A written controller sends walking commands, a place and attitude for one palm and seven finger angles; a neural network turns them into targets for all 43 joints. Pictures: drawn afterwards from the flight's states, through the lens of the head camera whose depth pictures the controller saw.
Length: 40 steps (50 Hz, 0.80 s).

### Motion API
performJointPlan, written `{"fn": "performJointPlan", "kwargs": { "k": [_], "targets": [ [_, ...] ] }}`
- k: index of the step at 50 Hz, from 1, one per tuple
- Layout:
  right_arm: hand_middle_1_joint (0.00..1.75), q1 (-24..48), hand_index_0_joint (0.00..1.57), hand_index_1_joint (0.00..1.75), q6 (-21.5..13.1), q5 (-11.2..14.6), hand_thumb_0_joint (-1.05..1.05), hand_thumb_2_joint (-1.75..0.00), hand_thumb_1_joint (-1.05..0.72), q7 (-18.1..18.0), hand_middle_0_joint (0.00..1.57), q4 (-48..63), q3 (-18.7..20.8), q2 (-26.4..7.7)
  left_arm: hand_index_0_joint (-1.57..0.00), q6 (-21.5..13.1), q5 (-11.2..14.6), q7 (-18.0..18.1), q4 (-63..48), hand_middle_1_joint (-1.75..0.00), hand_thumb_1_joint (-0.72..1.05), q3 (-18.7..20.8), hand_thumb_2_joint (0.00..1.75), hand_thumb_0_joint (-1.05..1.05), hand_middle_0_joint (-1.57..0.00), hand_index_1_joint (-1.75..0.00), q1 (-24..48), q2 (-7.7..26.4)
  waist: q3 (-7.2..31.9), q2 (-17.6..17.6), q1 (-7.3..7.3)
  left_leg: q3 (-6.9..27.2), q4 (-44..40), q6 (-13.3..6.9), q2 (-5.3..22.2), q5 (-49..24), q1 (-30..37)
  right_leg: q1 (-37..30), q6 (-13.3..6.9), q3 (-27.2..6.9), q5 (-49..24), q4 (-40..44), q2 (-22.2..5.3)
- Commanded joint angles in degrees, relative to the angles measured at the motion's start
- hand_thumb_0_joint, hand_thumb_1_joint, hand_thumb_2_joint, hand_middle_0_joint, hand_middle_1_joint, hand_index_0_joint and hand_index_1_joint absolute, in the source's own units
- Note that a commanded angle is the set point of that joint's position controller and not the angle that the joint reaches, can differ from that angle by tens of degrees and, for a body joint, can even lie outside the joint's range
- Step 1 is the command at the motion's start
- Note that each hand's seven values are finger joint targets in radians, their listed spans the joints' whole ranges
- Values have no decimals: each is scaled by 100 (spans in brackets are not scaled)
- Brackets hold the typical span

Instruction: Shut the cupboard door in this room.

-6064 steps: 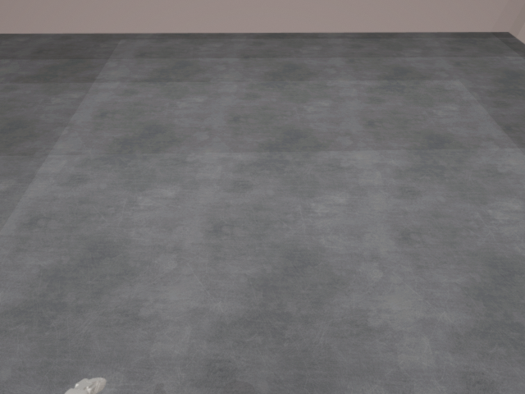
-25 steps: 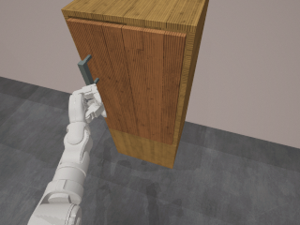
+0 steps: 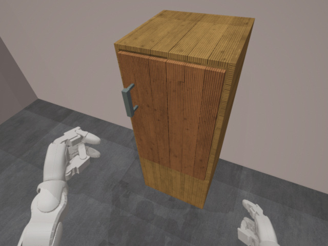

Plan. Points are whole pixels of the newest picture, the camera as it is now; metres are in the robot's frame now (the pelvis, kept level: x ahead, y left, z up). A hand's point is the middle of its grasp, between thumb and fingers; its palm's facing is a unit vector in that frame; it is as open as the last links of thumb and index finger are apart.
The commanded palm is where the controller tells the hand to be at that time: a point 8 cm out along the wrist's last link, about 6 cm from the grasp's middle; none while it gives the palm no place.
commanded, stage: draw the hand back to the body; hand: left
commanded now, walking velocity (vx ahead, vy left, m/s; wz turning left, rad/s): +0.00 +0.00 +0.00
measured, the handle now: (131, 100) +0.61 +0.18 +0.02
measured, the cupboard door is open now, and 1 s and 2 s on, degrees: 0 0 0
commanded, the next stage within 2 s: step back with the hand held close in 0.72 s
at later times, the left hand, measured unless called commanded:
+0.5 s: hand (20, 181) +0.19 +0.28 +0.16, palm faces +0.50 -0.76 -0.42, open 7.1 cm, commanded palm +0.14 +0.31 +0.18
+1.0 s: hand (31, 176) +0.20 +0.27 +0.15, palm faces +0.42 -0.78 -0.46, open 7.4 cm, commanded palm +0.15 +0.31 +0.18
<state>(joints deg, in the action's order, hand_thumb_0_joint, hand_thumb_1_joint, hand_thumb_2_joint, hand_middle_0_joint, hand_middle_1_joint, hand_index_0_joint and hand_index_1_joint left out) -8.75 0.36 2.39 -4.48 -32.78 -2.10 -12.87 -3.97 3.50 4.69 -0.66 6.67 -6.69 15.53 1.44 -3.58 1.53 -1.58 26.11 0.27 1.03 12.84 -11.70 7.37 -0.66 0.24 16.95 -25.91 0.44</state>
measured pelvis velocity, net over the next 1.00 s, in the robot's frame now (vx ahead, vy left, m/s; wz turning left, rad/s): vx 0.01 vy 0.01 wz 0.00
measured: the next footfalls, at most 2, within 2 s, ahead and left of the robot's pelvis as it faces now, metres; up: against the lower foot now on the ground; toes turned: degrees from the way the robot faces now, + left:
right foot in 2.00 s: -0.14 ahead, -0.10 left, +0.00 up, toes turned +6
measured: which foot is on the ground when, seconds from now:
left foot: down 0.00-1.00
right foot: down 0.00-1.00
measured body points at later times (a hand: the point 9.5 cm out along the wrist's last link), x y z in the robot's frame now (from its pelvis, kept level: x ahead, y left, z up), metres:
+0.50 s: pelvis +0.01 +0.01 +0.00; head -0.01 -0.03 +0.45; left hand +0.16 +0.32 +0.18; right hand +0.20 -0.21 -0.09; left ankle +0.01 +0.12 -0.74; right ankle -0.03 -0.11 -0.74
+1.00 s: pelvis +0.01 +0.01 +0.00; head +0.00 -0.02 +0.45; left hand +0.17 +0.31 +0.18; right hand +0.19 -0.23 -0.09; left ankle +0.01 +0.12 -0.74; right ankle -0.03 -0.11 -0.74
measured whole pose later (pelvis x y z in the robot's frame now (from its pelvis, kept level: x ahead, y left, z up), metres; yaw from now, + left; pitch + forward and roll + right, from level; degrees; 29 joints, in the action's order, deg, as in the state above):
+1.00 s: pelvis +0.01 +0.01 +0.00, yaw +0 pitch +0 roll -1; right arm -10.5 -1.5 1.3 -4.5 -35.1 0.1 -14.0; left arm -7.8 3.7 6.1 -20.1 20.8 -28.9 20.6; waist 2.2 -5.2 1.8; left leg -1.5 27.7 0.0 1.9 14.0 -13.9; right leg 7.7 -0.2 0.3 15.7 -23.3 1.2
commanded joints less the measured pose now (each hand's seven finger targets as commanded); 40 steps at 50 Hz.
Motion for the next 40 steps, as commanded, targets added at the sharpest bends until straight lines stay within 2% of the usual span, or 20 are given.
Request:
{"fn": "performJointPlan", "kwargs": {
  "k": [1, 3, 4, 7, 8, 10, 16, 17, 19, 20, 21, 23, 25, 27, 31, 32, 34, 36, 39, 40],
  "targets": [
    [30, 560, 20, 30, -321, -89, 0, -90, -90, -50, 20, 776, 192, -561, -64, -309, 36, 91, -1841, -78, 90, 737, 90, 0, -64, -78, 645, 1031, 635, 107, 2, -54, -422, -185, -24, -1012, 911, 167, 19, 134, -1451, 600, 46],
    [30, 594, 20, 30, -344, -102, 0, -90, -90, -42, 20, 786, 178, -524, -58, -309, 36, 102, -2121, -72, 90, 839, 90, 0, -58, -72, 457, 1047, 609, 89, 10, -51, -438, -179, -25, -1074, 919, 112, 17, 140, -1487, 593, 26],
    [30, 606, 20, 30, -364, -114, 0, -90, -90, -38, 20, 790, 172, -539, -56, -312, 11, 116, -2252, -69, 90, 1001, 90, 0, -56, -69, 364, 1179, 611, 47, 40, -62, -429, -186, -39, -1142, 940, 141, 22, 142, -1566, 614, 34],
    [30, 591, 20, 30, -426, -132, 0, -90, -90, -20, 20, 781, 185, -528, -47, -308, 34, 133, -2569, -60, 90, 1257, 90, 0, -47, -60, -214, 1292, 637, 41, 97, -40, -430, -173, -26, -1275, 922, 26, 23, 153, -1650, 598, 11],
    [30, 606, 20, 30, -442, -131, 0, -90, -90, -21, 20, 775, 200, -506, -45, -296, 50, 131, -2652, -57, 90, 1264, 90, 0, -45, -57, -397, 1231, 588, -31, 92, -58, -412, -168, -11, -1297, 921, 25, 27, 150, -1667, 597, 2],
    [30, 602, 20, 30, -464, -136, 0, -90, -90, -23, 20, 763, 221, -508, -39, -293, 60, 157, -2761, -51, 90, 1486, 90, 0, -39, -51, -711, 1345, 514, 119, 119, -53, -409, -168, -7, -1262, 854, 44, 40, 171, -1616, 614, 8],
    [30, 578, 20, 30, -632, -141, 0, -90, -90, -46, 20, 706, 294, -543, -23, -354, 86, 208, -3169, -33, 90, 2126, 90, 0, -23, -33, -1549, 1684, 339, -11, 210, -42, -368, -176, 8, -1231, 801, 109, 41, 152, -1511, 709, 7],
    [30, 550, 20, 30, -641, -124, 0, -90, -90, -40, 20, 720, 275, -524, -20, -381, 95, 215, -3335, -30, 90, 2138, 90, 0, -20, -30, -1576, 1676, 365, -86, 194, -20, -404, -154, 8, -1186, 758, 55, 32, 168, -1418, 636, -18],
    [30, 531, 20, 30, -684, -129, 0, -90, -90, -50, 20, 669, 294, -553, -20, -366, 74, 203, -3100, -30, 90, 1854, 90, 0, -20, -30, -1510, 1383, 146, 125, 124, -27, -405, -175, 17, -1058, 727, 257, 57, 178, -1290, 668, -12],
    [30, 503, 20, 30, -703, -127, 0, -90, -90, -56, 20, 658, 310, -586, -20, -356, 53, 210, -3117, -30, 90, 1799, 90, 0, -20, -30, -1376, 1371, 94, 72, 95, -19, -410, -182, 13, -999, 734, 318, 58, 168, -1225, 675, -12],
    [30, 485, 20, 30, -751, -139, 0, -90, -90, -74, 20, 611, 329, -622, -20, -352, 40, 211, -3026, -30, 90, 1797, 90, 0, -20, -30, -1311, 1367, 30, 181, 88, 0, -401, -190, 20, -992, 739, 365, 61, 170, -1211, 730, 4],
    [30, 486, 20, 30, -763, -137, 0, -90, -90, -98, 20, 630, 339, -623, -20, -371, 23, 236, -3110, -30, 90, 1792, 90, 0, -20, -30, -1199, 1410, 198, 119, 106, -7, -423, -203, 1, -912, 793, 316, 58, 153, -1117, 669, -22],
    [30, 495, 20, 30, -778, -142, 0, -90, -90, -113, 20, 630, 334, -610, -20, -370, 27, 251, -3049, -30, 90, 1843, 90, 0, -20, -30, -1261, 1448, 213, 222, 146, -1, -422, -216, -11, -880, 779, 299, 59, 149, -1091, 662, -25],
    [30, 502, 20, 30, -802, -144, 0, -90, -90, -115, 20, 621, 323, -596, -20, -406, 27, 256, -3163, -30, 90, 1928, 90, 0, -20, -30, -1273, 1542, 340, 85, 181, -2, -418, -207, -27, -957, 774, 145, 41, 131, -1164, 640, -48],
    [30, 551, 20, 30, -814, -148, 0, -90, -90, -110, 20, 613, 322, -574, -20, -416, 51, 244, -3136, -30, 90, 2120, 90, 0, -20, -30, -1471, 1681, 216, 151, 243, -27, -360, -200, -24, -1106, 696, 139, 39, 101, -1370, 716, -20],
    [30, 553, 20, 30, -796, -137, 0, -90, -90, -103, 20, 645, 302, -537, -20, -415, 60, 231, -3200, -30, 90, 2009, 90, 0, -20, -30, -1442, 1571, 212, -2, 213, -50, -391, -186, -16, -1039, 705, 126, 39, 97, -1295, 674, -52],
    [30, 548, 20, 30, -799, -137, 0, -90, -90, -95, 20, 642, 299, -525, -20, -427, 64, 234, -3201, -30, 90, 2039, 90, 0, -20, -30, -1481, 1577, 142, -118, 214, -65, -380, -175, -13, -1036, 707, 170, 33, 99, -1286, 704, -36],
    [30, 545, 20, 30, -813, -141, 0, -90, -90, -98, 20, 632, 313, -549, -20, -426, 68, 222, -3159, -30, 90, 2101, 90, 0, -20, -30, -1523, 1625, 94, 13, 228, -45, -380, -173, 4, -1073, 705, 183, 34, 93, -1316, 779, -5],
    [30, 535, 20, 30, -790, -139, 0, -90, -90, -89, 20, 665, 303, -529, -20, -420, 84, 202, -3163, -30, 90, 2025, 90, 0, -20, -30, -1535, 1543, 133, -90, 210, -82, -387, -178, -3, -1051, 739, 178, 46, 85, -1313, 732, -32],
    [30, 512, 20, 30, -787, -137, 0, -90, -90, -82, 20, 660, 307, -533, -20, -417, 83, 202, -3166, -30, 90, 2011, 90, 0, -20, -30, -1553, 1517, 169, -21, 201, -72, -377, -175, -1, -1098, 742, 153, 45, 108, -1345, 710, -22]
  ]
}}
